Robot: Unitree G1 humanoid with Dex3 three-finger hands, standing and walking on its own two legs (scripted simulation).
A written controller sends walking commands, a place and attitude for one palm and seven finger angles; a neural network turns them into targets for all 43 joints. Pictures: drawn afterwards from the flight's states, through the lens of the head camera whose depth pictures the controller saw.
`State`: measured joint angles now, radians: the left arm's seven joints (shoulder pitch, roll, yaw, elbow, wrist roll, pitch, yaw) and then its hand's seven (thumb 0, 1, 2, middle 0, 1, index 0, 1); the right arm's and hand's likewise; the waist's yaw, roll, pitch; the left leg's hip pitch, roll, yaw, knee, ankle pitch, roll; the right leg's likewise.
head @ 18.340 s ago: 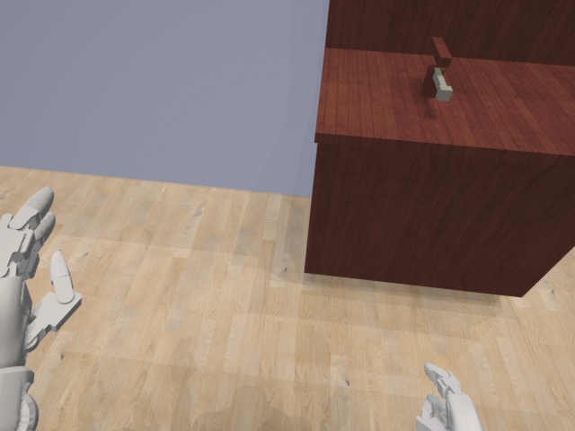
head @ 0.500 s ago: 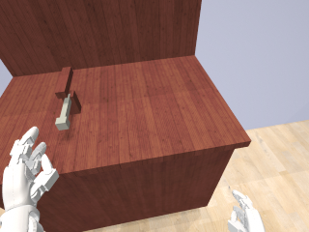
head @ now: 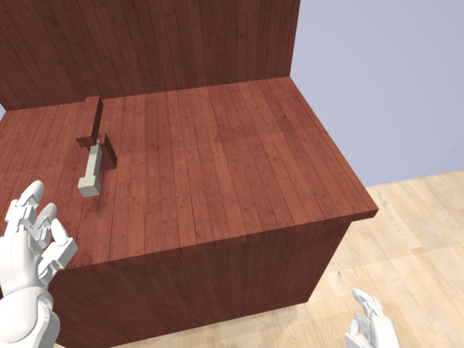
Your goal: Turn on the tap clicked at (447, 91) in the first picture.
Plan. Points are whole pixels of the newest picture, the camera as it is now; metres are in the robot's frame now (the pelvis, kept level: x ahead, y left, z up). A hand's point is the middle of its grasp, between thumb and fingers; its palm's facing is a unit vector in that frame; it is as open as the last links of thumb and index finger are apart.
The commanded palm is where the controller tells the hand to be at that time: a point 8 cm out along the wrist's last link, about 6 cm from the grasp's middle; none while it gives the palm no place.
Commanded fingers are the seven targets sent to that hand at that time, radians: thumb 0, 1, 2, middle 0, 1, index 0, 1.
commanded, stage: reach beside the lever's end, fingers flat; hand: left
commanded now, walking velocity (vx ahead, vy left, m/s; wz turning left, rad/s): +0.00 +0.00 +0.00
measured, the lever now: (89, 186) +0.35 +0.31 +0.08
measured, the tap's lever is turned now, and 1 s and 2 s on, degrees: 0 0 0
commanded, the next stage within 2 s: push the lever round in 1.46 s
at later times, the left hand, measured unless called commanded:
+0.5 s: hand (70, 226) +0.26 +0.29 +0.09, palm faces +0.53 -0.84 -0.10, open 7.6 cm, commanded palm +0.22 +0.34 +0.09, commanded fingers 0.00 0.90 0.90 -0.16 -0.19 -0.16 -0.19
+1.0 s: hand (72, 206) +0.31 +0.32 +0.08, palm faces +0.55 -0.83 -0.10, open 7.8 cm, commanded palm +0.27 +0.36 +0.08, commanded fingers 0.00 0.90 0.90 -0.15 -0.15 -0.15 -0.15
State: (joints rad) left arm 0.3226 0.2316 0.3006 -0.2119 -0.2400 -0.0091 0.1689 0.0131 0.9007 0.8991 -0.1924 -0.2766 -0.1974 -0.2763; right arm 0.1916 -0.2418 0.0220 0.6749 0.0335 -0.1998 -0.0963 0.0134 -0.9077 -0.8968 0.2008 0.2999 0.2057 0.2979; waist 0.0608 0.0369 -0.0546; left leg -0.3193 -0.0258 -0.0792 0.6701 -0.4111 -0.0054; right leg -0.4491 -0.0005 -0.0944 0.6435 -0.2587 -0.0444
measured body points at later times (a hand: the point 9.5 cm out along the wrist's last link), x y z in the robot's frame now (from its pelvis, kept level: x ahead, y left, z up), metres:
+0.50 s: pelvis +0.00 +0.00 +0.00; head +0.02 -0.01 +0.45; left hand +0.23 +0.34 +0.10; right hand +0.18 -0.23 -0.09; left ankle -0.04 +0.13 -0.72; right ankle +0.05 -0.09 -0.72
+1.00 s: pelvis +0.00 +0.00 -0.01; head +0.04 -0.01 +0.44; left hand +0.27 +0.36 +0.09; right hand +0.14 -0.26 -0.11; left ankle -0.04 +0.13 -0.72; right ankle +0.05 -0.09 -0.72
